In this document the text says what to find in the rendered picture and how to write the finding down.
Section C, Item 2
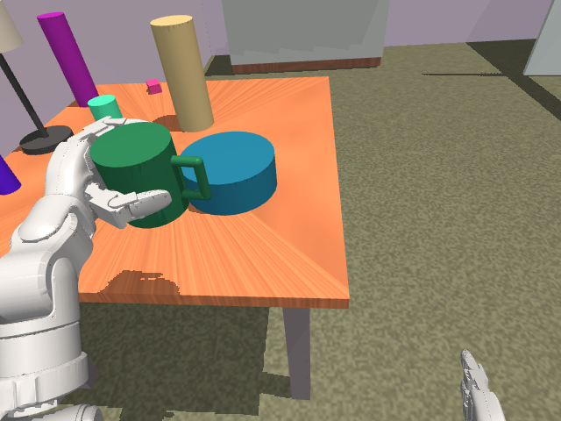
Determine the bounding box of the left robot arm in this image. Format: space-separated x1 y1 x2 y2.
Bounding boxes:
0 194 103 421

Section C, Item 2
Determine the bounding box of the desk lamp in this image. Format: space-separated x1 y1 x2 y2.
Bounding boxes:
0 0 74 155

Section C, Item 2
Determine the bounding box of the left robot hand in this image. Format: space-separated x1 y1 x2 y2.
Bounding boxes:
44 116 172 229

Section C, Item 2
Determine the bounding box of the table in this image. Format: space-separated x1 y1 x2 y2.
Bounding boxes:
0 76 350 400

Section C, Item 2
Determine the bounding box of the right robot hand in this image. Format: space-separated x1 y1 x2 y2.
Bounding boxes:
460 350 506 421

